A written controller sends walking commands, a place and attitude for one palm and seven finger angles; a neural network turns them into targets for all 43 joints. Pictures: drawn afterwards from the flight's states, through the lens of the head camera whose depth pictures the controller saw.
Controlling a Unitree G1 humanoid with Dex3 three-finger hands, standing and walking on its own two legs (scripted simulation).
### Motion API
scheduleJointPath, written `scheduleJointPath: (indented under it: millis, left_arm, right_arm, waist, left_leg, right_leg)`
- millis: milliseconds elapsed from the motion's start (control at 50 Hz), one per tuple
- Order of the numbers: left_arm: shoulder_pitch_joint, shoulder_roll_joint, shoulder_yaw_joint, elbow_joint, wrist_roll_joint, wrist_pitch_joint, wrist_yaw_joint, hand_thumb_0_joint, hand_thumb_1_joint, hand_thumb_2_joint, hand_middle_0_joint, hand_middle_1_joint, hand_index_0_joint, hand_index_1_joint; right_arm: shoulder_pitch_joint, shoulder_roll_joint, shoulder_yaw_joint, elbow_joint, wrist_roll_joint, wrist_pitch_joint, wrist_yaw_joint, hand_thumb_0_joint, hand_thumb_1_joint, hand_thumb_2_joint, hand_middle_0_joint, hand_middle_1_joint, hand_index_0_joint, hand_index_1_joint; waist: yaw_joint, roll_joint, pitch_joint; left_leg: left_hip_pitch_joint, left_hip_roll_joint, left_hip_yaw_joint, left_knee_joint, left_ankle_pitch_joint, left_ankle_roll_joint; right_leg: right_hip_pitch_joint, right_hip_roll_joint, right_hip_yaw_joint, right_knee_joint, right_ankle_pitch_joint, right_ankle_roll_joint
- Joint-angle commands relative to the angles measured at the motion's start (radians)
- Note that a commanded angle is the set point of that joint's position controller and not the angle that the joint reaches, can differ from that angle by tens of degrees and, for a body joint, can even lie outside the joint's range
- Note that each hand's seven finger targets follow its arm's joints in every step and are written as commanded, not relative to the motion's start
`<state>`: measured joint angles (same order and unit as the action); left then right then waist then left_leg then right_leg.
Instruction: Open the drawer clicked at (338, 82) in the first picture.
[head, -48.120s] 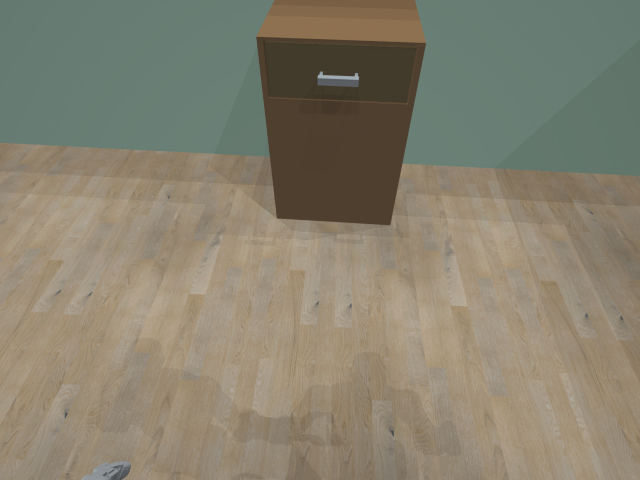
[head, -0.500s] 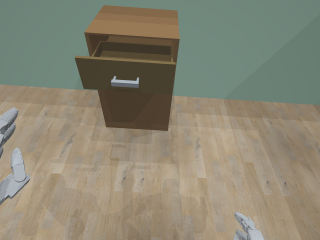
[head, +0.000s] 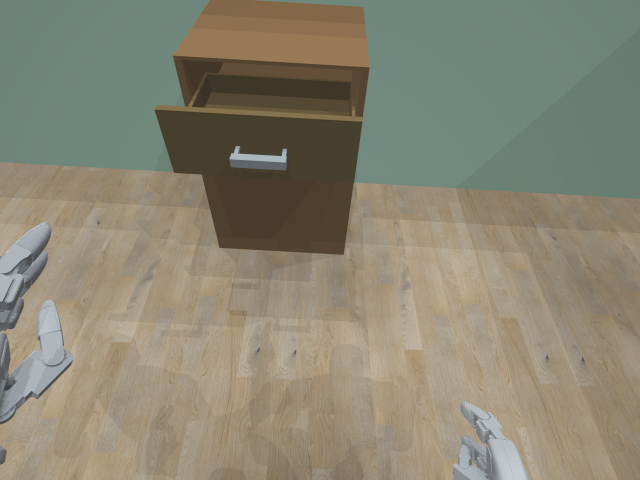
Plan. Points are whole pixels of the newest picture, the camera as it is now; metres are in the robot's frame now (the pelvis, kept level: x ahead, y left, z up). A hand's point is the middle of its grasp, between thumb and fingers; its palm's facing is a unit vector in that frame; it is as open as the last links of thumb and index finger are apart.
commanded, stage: let the arm hang, fingers relaxed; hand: left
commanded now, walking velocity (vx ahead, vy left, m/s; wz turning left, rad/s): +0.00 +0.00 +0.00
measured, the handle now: (259, 156) +0.80 +0.17 -0.09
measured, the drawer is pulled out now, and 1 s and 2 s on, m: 0.24 0.24 0.24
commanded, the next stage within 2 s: look to check the result in 1.08 s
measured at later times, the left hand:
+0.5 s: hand out of the picture -0.08 +0.21 -0.17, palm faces +0.04 -0.98 -0.17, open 7.4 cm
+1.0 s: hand out of the picture +0.05 +0.26 -0.14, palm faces +0.02 -0.94 -0.33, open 7.4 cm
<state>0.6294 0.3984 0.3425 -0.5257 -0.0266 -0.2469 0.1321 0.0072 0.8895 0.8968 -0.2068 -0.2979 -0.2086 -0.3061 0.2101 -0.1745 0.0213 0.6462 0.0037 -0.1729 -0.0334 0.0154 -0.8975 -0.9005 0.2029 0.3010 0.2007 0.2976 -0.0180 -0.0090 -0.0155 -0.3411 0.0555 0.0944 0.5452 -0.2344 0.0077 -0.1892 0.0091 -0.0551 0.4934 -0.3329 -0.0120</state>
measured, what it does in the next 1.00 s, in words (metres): stands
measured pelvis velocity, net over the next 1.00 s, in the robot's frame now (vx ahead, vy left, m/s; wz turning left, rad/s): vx -0.02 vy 0.02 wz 0.03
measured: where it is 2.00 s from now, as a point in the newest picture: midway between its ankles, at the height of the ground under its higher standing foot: outside the picture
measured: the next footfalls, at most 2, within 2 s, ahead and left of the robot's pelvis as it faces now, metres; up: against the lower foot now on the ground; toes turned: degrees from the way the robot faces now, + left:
none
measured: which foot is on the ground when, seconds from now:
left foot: down 0.00-1.00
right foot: down 0.00-1.00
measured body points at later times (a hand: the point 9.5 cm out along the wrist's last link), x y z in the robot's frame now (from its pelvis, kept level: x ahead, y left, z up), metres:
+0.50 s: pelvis -0.03 +0.02 +0.01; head +0.01 +0.04 +0.46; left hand -0.08 +0.26 -0.16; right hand +0.01 -0.26 -0.12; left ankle +0.03 +0.11 -0.73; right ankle -0.05 -0.11 -0.73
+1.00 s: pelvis -0.02 +0.02 +0.01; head -0.01 +0.01 +0.46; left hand +0.05 +0.31 -0.12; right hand +0.06 -0.26 -0.13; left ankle +0.03 +0.11 -0.73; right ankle -0.05 -0.11 -0.73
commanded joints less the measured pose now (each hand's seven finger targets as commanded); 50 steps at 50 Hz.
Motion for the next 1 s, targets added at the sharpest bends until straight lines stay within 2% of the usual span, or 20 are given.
scheduleJointPath:
  millis: [0, 40, 60, 100, 120, 180, 240, 260, 340, 380, 440, 460, 520, 580, 640, 780, 840, 860, 880, 980]
  left_arm:
    - [-0.174, -0.007, -0.240, 0.652, 0.069, 0.229, -0.120, 0.000, 0.900, 0.900, -0.200, -0.300, -0.200, -0.300]
    - [-0.229, 0.019, -0.245, 0.765, 0.067, 0.233, -0.130, 0.000, 0.900, 0.900, -0.200, -0.300, -0.200, -0.300]
    - [-0.263, 0.039, -0.249, 0.833, 0.068, 0.228, -0.131, 0.000, 0.900, 0.900, -0.200, -0.300, -0.200, -0.300]
    - [-0.319, 0.083, -0.254, 0.972, 0.064, 0.225, -0.133, 0.000, 0.900, 0.900, -0.200, -0.300, -0.200, -0.300]
    - [-0.354, 0.096, -0.259, 1.041, 0.063, 0.226, -0.132, 0.000, 0.900, 0.900, -0.200, -0.300, -0.200, -0.300]
    - [-0.407, 0.082, -0.288, 1.218, 0.053, 0.236, -0.125, 0.000, 0.900, 0.900, -0.200, -0.300, -0.200, -0.300]
    - [-0.403, 0.062, -0.303, 1.362, 0.047, 0.238, -0.123, 0.000, 0.900, 0.900, -0.200, -0.300, -0.200, -0.300]
    - [-0.402, 0.069, -0.302, 1.394, 0.046, 0.237, -0.124, 0.000, 0.900, 0.900, -0.200, -0.300, -0.200, -0.300]
    - [-0.376, 0.035, -0.308, 1.525, 0.041, 0.238, -0.125, 0.000, 0.900, 0.900, -0.200, -0.300, -0.200, -0.300]
    - [-0.364, 0.023, -0.307, 1.570, 0.042, 0.237, -0.123, 0.000, 0.900, 0.900, -0.200, -0.300, -0.200, -0.300]
    - [-0.348, 0.009, -0.310, 1.617, 0.041, 0.242, -0.122, 0.000, 0.900, 0.900, -0.200, -0.300, -0.200, -0.300]
    - [-0.344, 0.013, -0.308, 1.622, 0.042, 0.241, -0.121, 0.000, 0.900, 0.900, -0.200, -0.300, -0.200, -0.300]
    - [-0.344, 0.013, -0.308, 1.642, 0.043, 0.243, -0.119, 0.000, 0.900, 0.900, -0.200, -0.300, -0.200, -0.300]
    - [-0.354, 0.027, -0.307, 1.646, 0.043, 0.240, -0.118, 0.000, 0.900, 0.900, -0.200, -0.300, -0.200, -0.300]
    - [-0.376, 0.042, -0.305, 1.641, 0.044, 0.238, -0.116, 0.000, 0.900, 0.900, -0.200, -0.300, -0.200, -0.300]
    - [-0.428, 0.085, -0.299, 1.620, 0.047, 0.233, -0.117, 0.000, 0.900, 0.900, -0.200, -0.300, -0.200, -0.300]
    - [-0.453, 0.097, -0.296, 1.613, 0.047, 0.228, -0.118, 0.000, 0.900, 0.900, -0.200, -0.300, -0.200, -0.300]
    - [-0.449, 0.103, -0.295, 1.607, 0.045, 0.223, -0.119, 0.000, 0.900, 0.900, -0.200, -0.300, -0.200, -0.300]
    - [-0.468, 0.103, -0.297, 1.607, 0.046, 0.223, -0.118, 0.000, 0.900, 0.900, -0.200, -0.300, -0.200, -0.300]
    - [-0.501, 0.118, -0.294, 1.599, 0.045, 0.218, -0.118, 0.000, 0.900, 0.900, -0.200, -0.300, -0.200, -0.300]
  right_arm:
    - [-0.045, -0.265, -0.112, 0.047, -0.006, 0.062, 0.041, 0.000, -0.900, -0.900, 0.200, 0.300, 0.200, 0.300]
    - [-0.074, -0.268, -0.083, 0.039, -0.013, 0.104, 0.035, 0.000, -0.900, -0.900, 0.200, 0.300, 0.200, 0.300]
    - [-0.089, -0.265, -0.079, 0.046, -0.019, 0.113, 0.035, 0.000, -0.900, -0.900, 0.200, 0.300, 0.200, 0.300]
    - [-0.111, -0.273, -0.076, 0.071, -0.023, 0.130, 0.033, 0.000, -0.900, -0.900, 0.200, 0.300, 0.200, 0.300]
    - [-0.113, -0.276, -0.074, 0.094, -0.026, 0.140, 0.032, 0.000, -0.900, -0.900, 0.200, 0.300, 0.200, 0.300]
    - [-0.117, -0.270, -0.062, 0.164, -0.029, 0.158, 0.031, 0.000, -0.900, -0.900, 0.200, 0.300, 0.200, 0.300]
    - [-0.110, -0.267, -0.054, 0.238, -0.024, 0.163, 0.023, 0.000, -0.900, -0.900, 0.200, 0.300, 0.200, 0.300]
    - [-0.107, -0.273, -0.056, 0.255, -0.021, 0.165, 0.020, 0.000, -0.900, -0.900, 0.200, 0.300, 0.200, 0.300]
    - [-0.072, -0.254, -0.056, 0.342, -0.017, 0.165, 0.011, 0.000, -0.900, -0.900, 0.200, 0.300, 0.200, 0.300]
    - [-0.056, -0.250, -0.058, 0.370, -0.014, 0.165, 0.007, 0.000, -0.900, -0.900, 0.200, 0.300, 0.200, 0.300]
    - [-0.041, -0.251, -0.061, 0.400, -0.015, 0.168, 0.003, 0.000, -0.900, -0.900, 0.200, 0.300, 0.200, 0.300]
    - [-0.039, -0.260, -0.064, 0.402, -0.013, 0.169, 0.002, 0.000, -0.900, -0.900, 0.200, 0.300, 0.200, 0.300]
    - [-0.033, -0.261, -0.069, 0.418, -0.017, 0.170, 0.002, 0.000, -0.900, -0.900, 0.200, 0.300, 0.200, 0.300]
    - [-0.037, -0.266, -0.073, 0.426, -0.016, 0.168, 0.004, 0.000, -0.900, -0.900, 0.200, 0.300, 0.200, 0.300]
    - [-0.046, -0.274, -0.076, 0.433, -0.016, 0.168, 0.008, 0.000, -0.900, -0.900, 0.200, 0.300, 0.200, 0.300]
    - [-0.075, -0.293, -0.081, 0.441, -0.018, 0.166, 0.018, 0.000, -0.900, -0.900, 0.200, 0.300, 0.200, 0.300]
    - [-0.092, -0.303, -0.078, 0.439, -0.018, 0.159, 0.020, 0.000, -0.900, -0.900, 0.200, 0.300, 0.200, 0.300]
    - [-0.097, -0.307, -0.079, 0.436, -0.015, 0.157, 0.019, 0.000, -0.900, -0.900, 0.200, 0.300, 0.200, 0.300]
    - [-0.102, -0.312, -0.079, 0.438, -0.017, 0.156, 0.020, 0.000, -0.900, -0.900, 0.200, 0.300, 0.200, 0.300]
    - [-0.118, -0.323, -0.074, 0.439, -0.017, 0.151, 0.021, 0.000, -0.900, -0.900, 0.200, 0.300, 0.200, 0.300]
  waist:
    - [-0.002, 0.039, -0.106]
    - [0.022, -0.080, -0.070]
    - [0.024, -0.147, -0.070]
    - [0.019, -0.167, -0.055]
    - [0.012, -0.159, -0.048]
    - [0.004, 0.013, -0.023]
    - [0.009, 0.107, -0.029]
    - [0.010, 0.087, -0.016]
    - [0.008, 0.133, 0.003]
    - [0.007, 0.098, 0.008]
    - [0.008, 0.101, 0.031]
    - [0.011, 0.069, 0.038]
    - [0.011, 0.067, 0.047]
    - [0.011, 0.015, 0.047]
    - [0.012, -0.005, 0.065]
    - [0.009, 0.011, 0.066]
    - [0.011, -0.002, 0.046]
    - [0.014, -0.039, 0.032]
    - [0.008, -0.015, 0.040]
    - [0.006, 0.005, 0.033]
  left_leg:
    - [0.096, 0.096, -0.113, 0.015, 0.414, 0.042]
    - [0.024, 0.101, -0.173, -0.018, 0.351, 0.071]
    - [0.038, 0.082, -0.166, -0.015, 0.332, 0.059]
    - [0.060, 0.035, -0.148, 0.005, 0.251, 0.040]
    - [0.077, 0.024, -0.146, -0.008, 0.214, 0.034]
    - [0.133, 0.044, -0.151, -0.088, 0.215, 0.028]
    - [0.154, 0.057, -0.157, -0.151, 0.155, 0.025]
    - [0.163, 0.058, -0.164, -0.166, 0.126, 0.024]
    - [0.183, 0.060, -0.168, -0.216, 0.051, 0.022]
    - [0.201, 0.067, -0.173, -0.229, 0.055, 0.024]
    - [0.193, 0.069, -0.185, -0.264, -0.004, 0.025]
    - [0.193, 0.073, -0.189, -0.270, -0.015, 0.027]
    - [0.183, 0.074, -0.195, -0.295, -0.055, 0.028]
    - [0.196, 0.075, -0.195, -0.295, -0.022, 0.032]
    - [0.193, 0.074, -0.191, -0.300, -0.008, 0.031]
    - [0.196, 0.072, -0.193, -0.324, -0.031, 0.025]
    - [0.210, 0.072, -0.191, -0.318, 0.043, 0.026]
    - [0.233, 0.073, -0.185, -0.305, 0.073, 0.029]
    - [0.231, 0.072, -0.180, -0.300, 0.090, 0.028]
    - [0.241, 0.074, -0.174, -0.287, 0.178, 0.024]
  right_leg:
    - [-0.098, -0.099, 0.036, 0.077, 0.340, -0.010]
    - [-0.059, -0.081, 0.036, 0.063, 0.247, -0.012]
    - [-0.048, -0.092, 0.058, 0.033, 0.263, -0.023]
    - [-0.050, -0.152, 0.116, -0.037, 0.308, -0.051]
    - [-0.056, -0.164, 0.127, -0.062, 0.283, -0.062]
    - [-0.040, -0.139, 0.104, -0.092, 0.191, -0.045]
    - [0.011, -0.122, 0.094, -0.141, 0.122, -0.032]
    - [0.012, -0.116, 0.097, -0.166, 0.093, -0.032]
    - [0.020, -0.122, 0.087, -0.210, 0.067, -0.039]
    - [0.023, -0.124, 0.074, -0.224, 0.071, -0.038]
    - [0.021, -0.119, 0.064, -0.224, 0.050, -0.036]
    - [0.019, -0.116, 0.062, -0.228, 0.042, -0.036]
    - [0.022, -0.119, 0.054, -0.224, 0.034, -0.033]
    - [0.017, -0.124, 0.051, -0.227, 0.040, -0.032]
    - [0.008, -0.129, 0.056, -0.235, 0.043, -0.030]
    - [0.007, -0.131, 0.062, -0.238, 0.032, -0.023]
    - [0.023, -0.138, 0.066, -0.238, 0.075, -0.022]
    - [0.021, -0.136, 0.070, -0.249, 0.081, -0.020]
    - [0.022, -0.143, 0.070, -0.254, 0.088, -0.019]
    - [0.046, -0.149, 0.076, -0.264, 0.146, -0.019]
